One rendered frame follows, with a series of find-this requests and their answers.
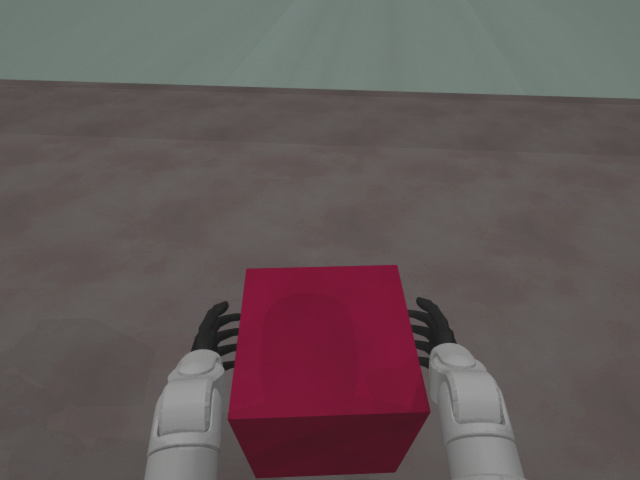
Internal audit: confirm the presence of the left robot hand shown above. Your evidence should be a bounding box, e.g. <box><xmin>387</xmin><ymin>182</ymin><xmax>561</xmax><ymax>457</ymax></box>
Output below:
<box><xmin>191</xmin><ymin>301</ymin><xmax>241</xmax><ymax>371</ymax></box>

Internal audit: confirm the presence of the right robot hand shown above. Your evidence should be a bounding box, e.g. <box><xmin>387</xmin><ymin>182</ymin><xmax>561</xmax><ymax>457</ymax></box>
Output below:
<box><xmin>408</xmin><ymin>297</ymin><xmax>457</xmax><ymax>369</ymax></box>

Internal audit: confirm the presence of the right robot forearm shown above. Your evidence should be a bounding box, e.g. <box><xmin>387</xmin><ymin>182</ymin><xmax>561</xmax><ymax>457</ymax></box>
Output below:
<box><xmin>429</xmin><ymin>343</ymin><xmax>527</xmax><ymax>480</ymax></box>

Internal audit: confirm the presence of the carton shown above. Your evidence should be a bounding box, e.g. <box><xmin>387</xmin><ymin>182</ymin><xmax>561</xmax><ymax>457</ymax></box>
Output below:
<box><xmin>228</xmin><ymin>265</ymin><xmax>431</xmax><ymax>478</ymax></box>

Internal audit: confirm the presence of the left robot forearm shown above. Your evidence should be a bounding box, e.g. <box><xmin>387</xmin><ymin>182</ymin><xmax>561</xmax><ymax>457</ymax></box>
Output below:
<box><xmin>144</xmin><ymin>349</ymin><xmax>226</xmax><ymax>480</ymax></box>

